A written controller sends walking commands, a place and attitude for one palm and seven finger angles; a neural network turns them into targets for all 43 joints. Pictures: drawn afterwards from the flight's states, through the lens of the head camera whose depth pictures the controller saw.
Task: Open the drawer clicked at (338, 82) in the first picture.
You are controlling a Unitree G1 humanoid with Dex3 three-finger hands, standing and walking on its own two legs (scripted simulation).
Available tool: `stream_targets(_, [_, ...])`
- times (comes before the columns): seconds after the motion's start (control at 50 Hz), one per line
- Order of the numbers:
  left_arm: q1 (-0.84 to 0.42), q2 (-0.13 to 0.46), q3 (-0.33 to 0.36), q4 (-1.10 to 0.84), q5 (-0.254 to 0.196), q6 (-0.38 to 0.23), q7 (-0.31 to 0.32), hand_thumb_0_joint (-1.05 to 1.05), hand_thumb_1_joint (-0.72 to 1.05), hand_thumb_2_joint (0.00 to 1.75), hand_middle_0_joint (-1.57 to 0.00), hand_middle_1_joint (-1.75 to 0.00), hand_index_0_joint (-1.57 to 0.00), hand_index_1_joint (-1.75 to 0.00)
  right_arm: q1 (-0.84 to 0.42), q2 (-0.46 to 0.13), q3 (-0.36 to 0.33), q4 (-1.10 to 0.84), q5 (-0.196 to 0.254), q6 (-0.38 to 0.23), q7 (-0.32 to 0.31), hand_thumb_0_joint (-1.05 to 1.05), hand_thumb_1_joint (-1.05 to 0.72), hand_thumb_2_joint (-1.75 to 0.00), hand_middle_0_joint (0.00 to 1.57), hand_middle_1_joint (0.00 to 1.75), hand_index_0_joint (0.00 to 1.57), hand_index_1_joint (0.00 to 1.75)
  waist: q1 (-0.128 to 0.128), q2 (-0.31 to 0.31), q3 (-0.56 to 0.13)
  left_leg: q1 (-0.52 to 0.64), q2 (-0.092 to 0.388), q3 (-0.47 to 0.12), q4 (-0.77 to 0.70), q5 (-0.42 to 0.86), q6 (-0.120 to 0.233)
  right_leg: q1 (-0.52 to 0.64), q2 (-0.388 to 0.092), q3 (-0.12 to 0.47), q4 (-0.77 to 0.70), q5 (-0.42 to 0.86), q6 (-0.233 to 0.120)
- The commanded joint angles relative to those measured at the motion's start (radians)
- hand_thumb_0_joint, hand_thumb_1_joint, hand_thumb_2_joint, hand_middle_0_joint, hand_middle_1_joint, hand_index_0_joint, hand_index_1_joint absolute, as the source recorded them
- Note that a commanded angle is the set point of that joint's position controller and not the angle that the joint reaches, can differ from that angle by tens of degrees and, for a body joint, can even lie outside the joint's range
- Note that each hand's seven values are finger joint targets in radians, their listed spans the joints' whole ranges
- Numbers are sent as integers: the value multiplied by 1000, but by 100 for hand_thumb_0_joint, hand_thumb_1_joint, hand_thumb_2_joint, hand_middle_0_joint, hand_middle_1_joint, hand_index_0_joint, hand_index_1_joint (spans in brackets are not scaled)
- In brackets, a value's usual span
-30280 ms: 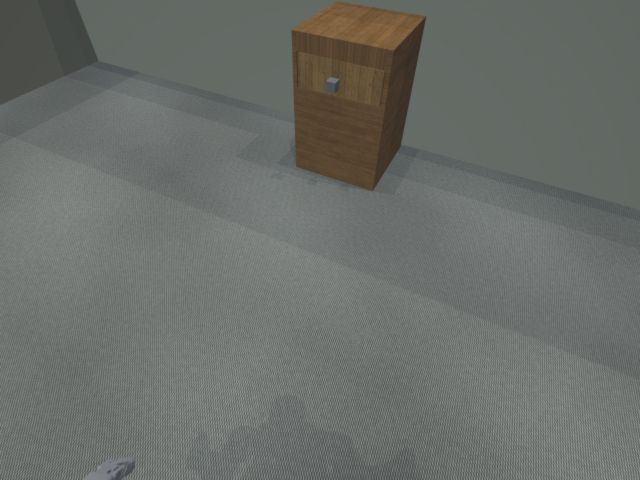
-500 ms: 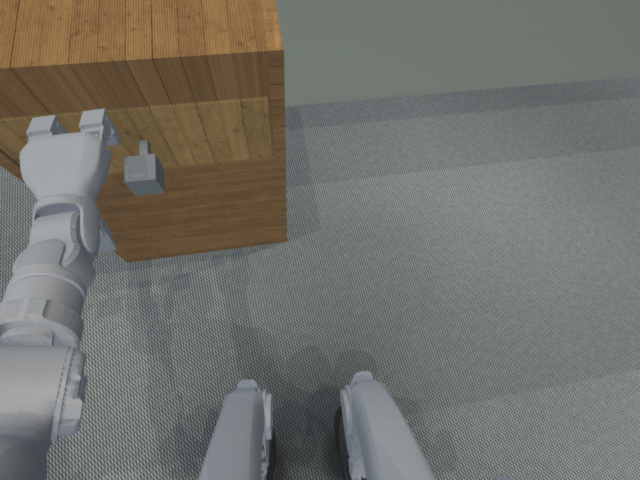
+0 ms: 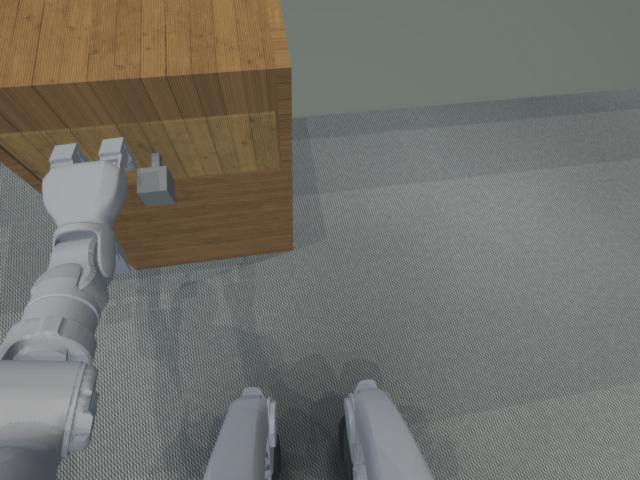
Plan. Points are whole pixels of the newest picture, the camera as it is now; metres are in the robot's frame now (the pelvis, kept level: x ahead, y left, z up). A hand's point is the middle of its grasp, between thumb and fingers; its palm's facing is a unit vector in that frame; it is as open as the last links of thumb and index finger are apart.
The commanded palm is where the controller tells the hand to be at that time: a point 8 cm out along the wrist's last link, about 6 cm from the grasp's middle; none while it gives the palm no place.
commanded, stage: re-aim the fingers above the handle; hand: left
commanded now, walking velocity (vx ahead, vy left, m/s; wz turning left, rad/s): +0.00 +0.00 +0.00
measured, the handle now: (156, 175) +0.55 +0.25 -0.12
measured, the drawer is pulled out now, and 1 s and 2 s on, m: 0.00 0.00 0.00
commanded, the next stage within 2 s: lower the fingers behind the handle in 1.78 s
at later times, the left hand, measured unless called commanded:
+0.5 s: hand (119, 208) +0.46 +0.27 -0.06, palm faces -0.07 -0.01 -1.00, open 13.8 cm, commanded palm +0.46 +0.25 +0.01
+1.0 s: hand (125, 196) +0.48 +0.26 -0.05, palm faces -0.03 -0.05 -1.00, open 13.8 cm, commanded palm +0.46 +0.25 +0.01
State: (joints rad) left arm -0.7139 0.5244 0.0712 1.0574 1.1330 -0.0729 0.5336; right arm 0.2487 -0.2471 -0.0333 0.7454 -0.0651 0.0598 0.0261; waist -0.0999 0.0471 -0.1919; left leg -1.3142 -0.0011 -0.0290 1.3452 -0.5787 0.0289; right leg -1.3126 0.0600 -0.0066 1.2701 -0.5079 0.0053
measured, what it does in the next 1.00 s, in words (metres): stands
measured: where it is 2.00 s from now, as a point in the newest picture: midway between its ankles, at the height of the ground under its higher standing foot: outside the picture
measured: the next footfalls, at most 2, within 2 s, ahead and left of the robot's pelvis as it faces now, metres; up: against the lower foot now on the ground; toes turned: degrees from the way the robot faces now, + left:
none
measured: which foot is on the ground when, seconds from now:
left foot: down 0.00-1.00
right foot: down 0.00-1.00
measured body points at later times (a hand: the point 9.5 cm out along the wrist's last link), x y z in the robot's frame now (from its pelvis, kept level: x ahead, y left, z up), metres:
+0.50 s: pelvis -0.01 +0.00 -0.01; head +0.16 +0.01 +0.41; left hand +0.46 +0.26 +0.00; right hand +0.01 -0.28 -0.14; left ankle +0.01 +0.10 -0.60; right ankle +0.04 -0.13 -0.60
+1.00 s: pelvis +0.00 +0.00 -0.01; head +0.16 +0.02 +0.41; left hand +0.47 +0.26 +0.00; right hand +0.03 -0.28 -0.13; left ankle +0.01 +0.10 -0.60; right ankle +0.04 -0.13 -0.60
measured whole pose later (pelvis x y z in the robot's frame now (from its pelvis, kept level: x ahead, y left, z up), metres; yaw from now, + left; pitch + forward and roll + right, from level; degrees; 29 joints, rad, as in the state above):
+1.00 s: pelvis +0.00 +0.00 -0.01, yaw +0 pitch +32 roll -4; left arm -0.76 0.55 0.07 1.05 1.15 -0.13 0.49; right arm 0.27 -0.26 -0.02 0.74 -0.06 0.04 0.01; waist -0.13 0.05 -0.21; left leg -1.35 0.00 -0.03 1.38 -0.59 0.03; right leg -1.35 0.06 -0.01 1.30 -0.51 0.00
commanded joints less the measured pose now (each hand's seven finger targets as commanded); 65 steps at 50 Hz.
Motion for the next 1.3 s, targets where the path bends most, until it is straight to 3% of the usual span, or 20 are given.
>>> stream_targets(0.0, [-459, 208, 0, -203, -10, -7, 35, 0, -50, 30, -30, -120, -30, -120, 181, -184, -65, -21, 5, -22, -26, 0, -90, -90, 20, 30, 20, 30, -59, 113, -574, 506, 8, -23, -166, 462, -4, 242, 12, -39, -145, 308, -41])
stream_targets(0.1, [-451, 240, 13, -71, -4, 18, 33, 0, -50, 30, -30, -120, -30, -120, 167, -188, -43, -12, 5, -24, -27, 0, -90, -90, 20, 30, 20, 30, -55, 94, -441, 385, 2, -17, -176, 335, 4, 206, 9, -41, -153, 209, -46])
stream_targets(0.2, [-394, 290, 46, 5, 5, 48, 23, 0, -50, 30, -30, -120, -30, -120, 158, -193, -29, -34, 5, -25, -19, 0, -90, -90, 20, 30, 20, 30, -32, 91, -445, 324, -3, -3, -162, 326, 7, 229, 11, -34, -132, 218, -48])
stream_targets(0.28, [-383, 311, 54, -56, 9, 36, 4, 0, -50, 30, -30, -120, -30, -120, 164, -195, -32, -58, 9, -31, -22, 0, -90, -90, 20, 30, 20, 30, -18, 83, -525, 318, -3, 7, -145, 345, 9, 278, 12, -23, -116, 260, -43])
stream_targets(0.42, [-480, 306, 53, -234, 5, -41, 8, 0, -50, 30, -30, -120, -30, -120, 182, -191, -56, -44, 14, -45, -36, 0, -90, -90, 20, 30, 20, 30, -37, 122, -637, 408, 3, -13, -134, 377, 5, 250, 11, -21, -108, 262, -40])
stream_targets(0.46, [-498, 294, 48, -236, 5, -47, 25, 0, -50, 30, -30, -120, -30, -120, 185, -189, -58, -28, 12, -46, -38, 0, -90, -90, 20, 30, 20, 30, -50, 124, -611, 418, 6, -19, -134, 373, 4, 221, 11, -26, -113, 246, -39])
stream_targets(0.56, [-466, 313, 69, -135, 5, 2, 61, 0, -50, 30, -30, -120, -30, -120, 182, -191, -48, -13, 9, -38, -30, 0, -90, -90, 20, 30, 20, 30, -40, 111, -542, 371, 0, -11, -142, 362, 5, 224, 11, -29, -122, 237, -40])
stream_targets(0.68, [-401, 289, 25, -23, -3, 77, 3, 0, -50, 30, -30, -120, -30, -120, 182, -194, -34, -25, 15, -36, -23, 0, -90, -90, 20, 30, 20, 30, -40, 71, -494, 333, -2, 3, -154, 353, 9, 274, 12, -30, -137, 270, -39])
stream_targets(0.7, [-438, 269, 6, -25, -10, 75, -15, 0, -50, 30, -30, -120, -30, -120, 182, -192, -36, -26, 15, -38, -26, 0, -90, -90, 20, 30, 20, 30, -62, 66, -498, 332, 0, 4, -143, 354, 12, 264, 12, -27, -136, 278, -37])
stream_targets(0.72, [-466, 306, 20, -52, -7, 62, -28, 0, -50, 30, -30, -120, -30, -120, 188, -194, -33, -29, 17, -40, -30, 0, -90, -90, 20, 30, 20, 30, -58, 75, -512, 329, -1, 4, -141, 357, 12, 272, 10, -25, -133, 282, -34])
stream_targets(0.8, [-464, 280, 9, -141, -12, -11, -68, 0, -50, 30, -30, -120, -30, -120, 181, -185, -42, -40, 13, -49, -41, 0, -90, -90, 20, 30, 20, 30, -56, 101, -556, 373, 2, -3, -127, 378, 11, 258, 11, -21, -120, 292, -42])
stream_targets(0.86, [-439, 272, 27, -201, -2, -62, -47, 0, -50, 30, -30, -120, -30, -120, 180, -180, -49, -39, 8, -47, -42, 0, -90, -90, 20, 30, 20, 30, -38, 139, -591, 418, 3, -10, -117, 436, 4, 228, 12, -25, -103, 309, -45])
stream_targets(0.9, [-412, 314, 75, -201, 4, -72, -17, 0, -50, 30, -30, -120, -30, -120, 178, -184, -48, -33, 4, -38, -36, 0, -90, -90, 20, 30, 20, 30, -16, 148, -570, 420, 7, -18, -118, 456, -2, 209, 13, -31, -88, 301, -51])
stream_targets(0.94, [-387, 299, 83, -159, 8, -52, 25, 0, -50, 30, -30, -120, -30, -120, 177, -186, -49, -32, 1, -27, -29, 0, -90, -90, 20, 30, 20, 30, -16, 120, -530, 398, 7, -18, -119, 448, -3, 197, 15, -38, -88, 289, -49])
stream_targets(1.0, [-392, 360, 129, -149, 10, -15, 67, 0, -50, 30, -30, -120, -30, -120, 171, -193, -42, -34, 0, -19, -18, 0, -90, -90, 20, 30, 20, 30, 1, 118, -554, 368, 1, -10, -122, 442, -2, 239, 12, -32, -82, 306, -46])
stream_targets(1.1, [-398, 310, 69, -99, -1, 49, 45, 0, -50, 30, -30, -120, -30, -120, 181, -195, -46, -32, 9, -24, -15, 0, -90, -90, 20, 30, 20, 30, -31, 69, -563, 372, 1, -2, -136, 422, 4, 289, 12, -29, -110, 327, -36])
stream_targets(1.16, [-452, 253, 11, -191, -18, 33, -4, 0, -50, 30, -30, -120, -30, -120, 189, -190, -58, -32, 15, -33, -22, 0, -90, -90, 20, 30, 20, 30, -46, 127, -640, 472, 5, -10, -146, 454, -2, 280, 13, -32, -126, 338, -35])
stream_targets(1.22, [-444, 199, -32, -178, -34, 3, -48, 0, -50, 30, -30, -120, -30, -120, 193, -182, -60, -22, 16, -38, -35, 0, -90, -90, 20, 30, 20, 30, -70, 82, -578, 458, 4, -19, -149, 417, 3, 256, 12, -35, -143, 302, -34])
stream_targets(1.26, [-488, 216, -34, -182, -26, -22, -54, 0, -50, 30, -30, -120, -30, -120, 189, -183, -55, -13, 14, -42, -44, 0, -90, -90, 20, 30, 20, 30, -81, 80, -516, 416, 6, -22, -150, 360, 6, 217, 11, -36, -146, 248, -38])
stream_targets(1.28, [-470, 236, -13, -172, -21, -33, -50, 0, -50, 30, -30, -120, -30, -120, 190, -185, -53, -10, 11, -41, -44, 0, -90, -90, 20, 30, 20, 30, -64, 98, -502, 416, 4, -23, -151, 360, 5, 208, 12, -38, -139, 240, -45])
